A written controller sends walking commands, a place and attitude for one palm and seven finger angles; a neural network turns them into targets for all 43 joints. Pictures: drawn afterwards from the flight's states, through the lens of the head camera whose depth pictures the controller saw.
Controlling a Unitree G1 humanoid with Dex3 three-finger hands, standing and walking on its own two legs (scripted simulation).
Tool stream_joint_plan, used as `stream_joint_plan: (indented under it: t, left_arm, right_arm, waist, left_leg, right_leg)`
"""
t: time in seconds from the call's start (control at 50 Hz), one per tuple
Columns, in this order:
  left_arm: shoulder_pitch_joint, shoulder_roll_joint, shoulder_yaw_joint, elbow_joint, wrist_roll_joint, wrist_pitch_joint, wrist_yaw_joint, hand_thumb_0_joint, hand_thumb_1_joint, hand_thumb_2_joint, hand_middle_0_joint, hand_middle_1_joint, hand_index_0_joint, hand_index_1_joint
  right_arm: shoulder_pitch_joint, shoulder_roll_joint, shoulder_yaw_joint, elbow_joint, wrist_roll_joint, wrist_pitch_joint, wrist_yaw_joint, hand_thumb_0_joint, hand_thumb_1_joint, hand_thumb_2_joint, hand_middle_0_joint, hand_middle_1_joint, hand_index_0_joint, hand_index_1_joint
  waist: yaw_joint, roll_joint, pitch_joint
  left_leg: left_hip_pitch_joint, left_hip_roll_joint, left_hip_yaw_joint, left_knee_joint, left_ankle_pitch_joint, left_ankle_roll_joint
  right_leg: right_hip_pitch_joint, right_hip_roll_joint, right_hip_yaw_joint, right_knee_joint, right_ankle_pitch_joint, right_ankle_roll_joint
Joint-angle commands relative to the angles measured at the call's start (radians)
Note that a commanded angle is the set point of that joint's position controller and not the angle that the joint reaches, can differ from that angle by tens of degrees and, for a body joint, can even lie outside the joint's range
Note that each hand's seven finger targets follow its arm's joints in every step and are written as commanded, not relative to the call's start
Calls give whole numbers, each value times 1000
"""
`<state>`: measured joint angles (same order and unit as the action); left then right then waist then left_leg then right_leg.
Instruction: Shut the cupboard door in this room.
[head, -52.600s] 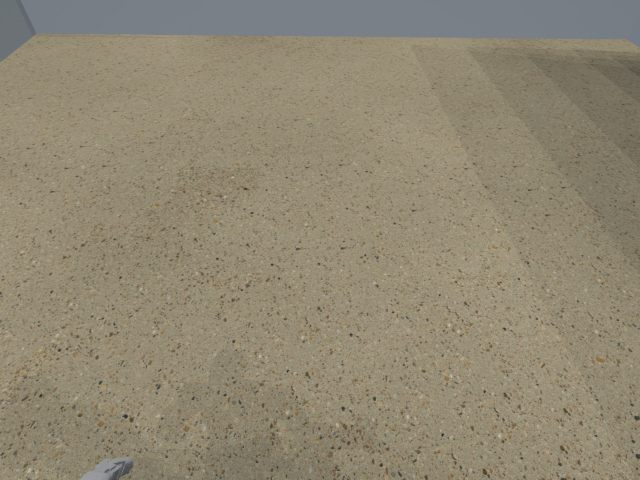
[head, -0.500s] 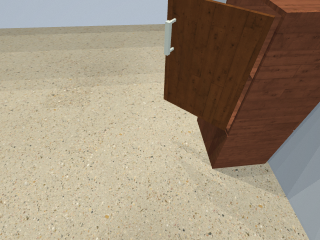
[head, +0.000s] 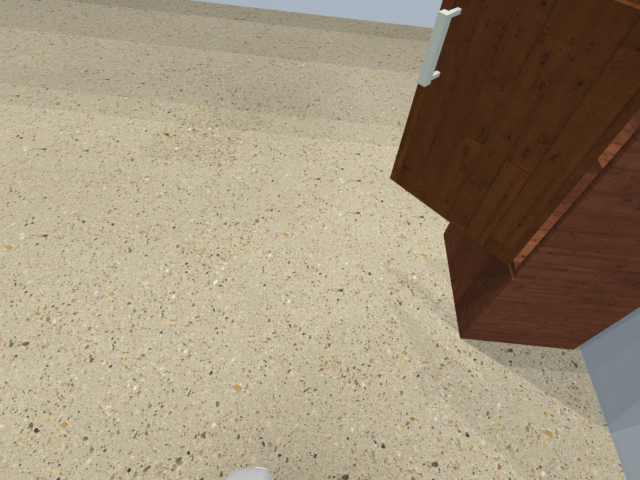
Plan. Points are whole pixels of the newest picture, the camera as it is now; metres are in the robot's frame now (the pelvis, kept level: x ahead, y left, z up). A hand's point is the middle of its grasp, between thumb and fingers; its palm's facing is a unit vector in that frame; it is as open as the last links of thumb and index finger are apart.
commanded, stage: walk to a spot facing it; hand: left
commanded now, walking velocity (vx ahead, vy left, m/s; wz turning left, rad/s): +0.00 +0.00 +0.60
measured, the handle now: (439, 47) +0.91 -0.22 +0.09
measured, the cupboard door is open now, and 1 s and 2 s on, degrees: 47 47 47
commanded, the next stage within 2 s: turn to face it in 1.24 s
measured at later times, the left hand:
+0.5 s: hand out of the picture -0.01 +0.18 -0.14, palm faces +0.29 -0.91 -0.29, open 7.3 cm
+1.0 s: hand out of the picture -0.07 +0.27 -0.17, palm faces +0.58 -0.79 -0.21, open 7.3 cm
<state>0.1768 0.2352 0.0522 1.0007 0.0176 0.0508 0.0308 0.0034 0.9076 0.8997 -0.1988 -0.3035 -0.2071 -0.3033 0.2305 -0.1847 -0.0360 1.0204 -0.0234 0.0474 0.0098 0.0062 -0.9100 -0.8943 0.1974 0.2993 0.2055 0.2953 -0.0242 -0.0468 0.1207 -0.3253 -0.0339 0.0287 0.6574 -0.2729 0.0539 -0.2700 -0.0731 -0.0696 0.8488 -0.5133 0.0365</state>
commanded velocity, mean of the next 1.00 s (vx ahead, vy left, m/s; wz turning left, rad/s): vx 0.22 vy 0.00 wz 0.51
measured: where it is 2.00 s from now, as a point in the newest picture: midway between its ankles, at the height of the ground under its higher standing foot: (221, 438)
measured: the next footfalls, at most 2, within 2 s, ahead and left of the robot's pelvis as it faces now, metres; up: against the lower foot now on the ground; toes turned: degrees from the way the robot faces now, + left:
right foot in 0.42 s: +0.04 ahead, -0.16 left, +0.00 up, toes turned +17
left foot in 0.82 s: +0.02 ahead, +0.17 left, +0.00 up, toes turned +38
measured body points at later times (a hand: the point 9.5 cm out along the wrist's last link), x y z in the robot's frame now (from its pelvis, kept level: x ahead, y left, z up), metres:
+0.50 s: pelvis -0.02 -0.04 +0.02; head +0.01 -0.04 +0.47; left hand -0.02 +0.23 -0.12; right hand +0.10 -0.29 -0.13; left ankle -0.01 +0.08 -0.66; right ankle +0.00 -0.17 -0.72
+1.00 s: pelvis +0.04 +0.08 +0.01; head +0.06 +0.13 +0.46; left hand -0.10 +0.31 -0.15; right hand +0.25 -0.06 -0.11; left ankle -0.01 +0.15 -0.72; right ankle +0.11 -0.05 -0.64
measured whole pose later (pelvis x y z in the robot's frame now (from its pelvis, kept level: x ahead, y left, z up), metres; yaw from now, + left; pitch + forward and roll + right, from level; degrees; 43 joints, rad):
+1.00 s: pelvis +0.04 +0.08 +0.01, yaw +34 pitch -1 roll +0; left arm 0.30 0.26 0.08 0.99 0.04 0.01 -0.02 0.01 0.91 0.90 -0.19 -0.30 -0.20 -0.30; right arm 0.19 -0.17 -0.02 0.91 -0.02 -0.05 0.00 0.00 -0.91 -0.89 0.20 0.30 0.21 0.30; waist 0.02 -0.07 0.09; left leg -0.22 -0.02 0.09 0.52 -0.29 0.06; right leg -0.50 -0.14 -0.06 1.14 -0.33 0.05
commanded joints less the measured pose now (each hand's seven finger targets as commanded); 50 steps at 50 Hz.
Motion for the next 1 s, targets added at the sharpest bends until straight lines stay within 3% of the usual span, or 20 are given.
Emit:
stream_joint_plan:
  t: [0.0,0.08,0.24,0.3,0.34,0.36,0.38,0.4,0.44,0.52,0.58,0.66,0.72,0.76,0.78,0.8,0.82,0.84,0.9,0.98]
  left_arm:
    - [-31,116,45,-106,9,-10,-1,0,900,900,-200,-300,-200,-300]
    - [-7,88,40,-111,5,-29,-8,0,900,900,-200,-300,-200,-300]
    - [-9,79,40,-147,3,-20,-3,0,900,900,-200,-300,-200,-300]
    - [43,86,42,-139,0,-21,0,0,900,900,-200,-300,-200,-300]
    - [162,105,50,-110,-3,-22,-1,0,900,900,-200,-300,-200,-300]
    - [219,141,61,-98,6,-26,1,0,900,900,-200,-300,-200,-300]
    - [235,241,79,-113,28,-34,7,0,900,900,-200,-300,-200,-300]
    - [110,251,66,-144,20,-28,14,0,900,900,-200,-300,-200,-300]
    - [-122,205,60,-203,4,-46,11,0,900,900,-200,-300,-200,-300]
    - [17,138,45,-153,8,-89,-1,0,900,900,-200,-300,-200,-300]
    - [144,150,53,-104,11,-100,-4,0,900,900,-200,-300,-200,-300]
    - [210,156,61,-80,18,-102,-12,0,900,900,-200,-300,-200,-300]
    - [213,185,72,-83,21,-98,-19,0,900,900,-200,-300,-200,-300]
    - [189,195,73,-86,12,-98,-24,0,900,900,-200,-300,-200,-300]
    - [191,163,64,-90,7,-97,-31,0,900,900,-200,-300,-200,-300]
    - [168,87,50,-145,-2,-93,-48,0,900,900,-200,-300,-200,-300]
    - [15,92,37,-207,9,-87,-44,0,900,900,-200,-300,-200,-300]
    - [-26,105,42,-213,9,-91,-39,0,900,900,-200,-300,-200,-300]
    - [32,77,45,-139,17,-82,-50,0,900,900,-200,-300,-200,-300]
    - [84,42,31,-105,13,-74,-57,0,900,900,-200,-300,-200,-300]
  right_arm:
    - [59,-228,-54,-76,-12,-19,-34,0,-900,-900,200,300,200,300]
    - [73,-214,-57,-82,-6,-31,-43,0,-900,-900,200,300,200,300]
    - [65,-227,-76,-98,-11,-8,-33,0,-900,-900,200,300,200,300]
    - [35,-232,-86,-118,-13,-1,-30,0,-900,-900,200,300,200,300]
    - [-28,-224,-88,-145,-9,8,-28,0,-900,-900,200,300,200,300]
    - [-42,-191,-86,-155,-5,14,-23,0,-900,-900,200,300,200,300]
    - [-30,-130,-78,-173,8,14,-18,0,-900,-900,200,300,200,300]
    - [-42,-141,-87,-179,-5,8,-16,0,-900,-900,200,300,200,300]
    - [79,-146,-89,-158,-17,27,0,0,-900,-900,200,300,200,300]
    - [-23,-129,-69,-179,-12,-2,35,0,-900,-900,200,300,200,300]
    - [-116,-114,-60,-203,-5,-16,39,0,-900,-900,200,300,200,300]
    - [-187,-94,-43,-224,-3,-30,42,0,-900,-900,200,300,200,300]
    - [-174,-92,-36,-223,2,-47,46,0,-900,-900,200,300,200,300]
    - [-43,-126,-42,-185,-4,-61,40,0,-900,-900,200,300,200,300]
    - [105,-203,-64,-146,-5,-65,33,0,-900,-900,200,300,200,300]
    - [258,-343,-103,-113,-15,-72,17,0,-900,-900,200,300,200,300]
    - [350,-369,-107,-75,-7,-65,-1,0,-900,-900,200,300,200,300]
    - [303,-340,-91,-73,-6,-64,-7,0,-900,-900,200,300,200,300]
    - [100,-190,-44,-120,-7,-90,-27,0,-900,-900,200,300,200,300]
    - [128,-147,-31,-85,4,-117,-41,0,-900,-900,200,300,200,300]
  waist:
    - [-9,180,-60]
    - [-7,103,-162]
    - [-19,222,-153]
    - [0,242,-175]
    - [56,229,-186]
    - [79,126,-178]
    - [93,-154,-181]
    - [59,-229,-48]
    - [-85,-106,-90]
    - [-12,-114,-8]
    - [52,-106,-9]
    - [81,-165,-32]
    - [84,-186,-50]
    - [7,-105,-105]
    - [-64,72,-196]
    - [-138,412,-282]
    - [-184,330,-275]
    - [-149,234,-213]
    - [-43,198,-69]
    - [-5,158,-102]
  left_leg:
    - [37,301,-490,-444,-49,73]
    - [187,253,-422,-386,160,92]
    - [119,211,-496,-400,30,91]
    - [76,174,-513,-385,38,76]
    - [-79,112,-478,-378,-170,30]
    - [-222,41,-400,-301,-317,-21]
    - [-415,-92,-208,55,-350,-88]
    - [-461,-90,-130,393,-279,-101]
    - [-311,-12,-115,621,-121,-103]
    - [-365,56,-49,551,-10,-102]
    - [-409,71,-15,409,-29,-97]
    - [-345,89,40,192,-84,-85]
    - [-185,65,98,6,-137,-59]
    - [98,13,140,-138,-57,-41]
    - [379,65,43,-211,-54,-16]
    - [609,391,-456,-286,-84,103]
    - [602,455,-566,-380,9,156]
    - [514,450,-508,-388,-7,163]
    - [225,327,-296,-407,25,103]
    - [311,271,-190,-412,304,130]
  right_leg:
    - [-222,-1,112,268,63,-5]
    - [-254,19,107,195,128,15]
    - [-173,71,87,-3,85,19]
    - [-55,104,77,-160,90,8]
    - [164,118,49,-349,156,-5]
    - [293,52,108,-509,72,-34]
    - [368,-209,458,-709,-231,-127]
    - [127,-420,631,-794,-312,-185]
    - [-27,-327,415,-730,-112,-167]
    - [77,-214,177,-680,50,-130]
    - [233,-243,130,-661,154,-143]
    - [305,-273,41,-600,335,-138]
    - [276,-298,-7,-521,423,-128]
    - [152,-261,-93,-347,482,-86]
    - [-6,-210,-163,-84,419,-41]
    - [-381,-50,-174,253,-66,29]
    - [-507,-33,-19,391,-97,7]
    - [-515,-80,39,434,-24,-11]
    - [-413,-112,62,357,172,-2]
    - [-391,-69,36,215,275,10]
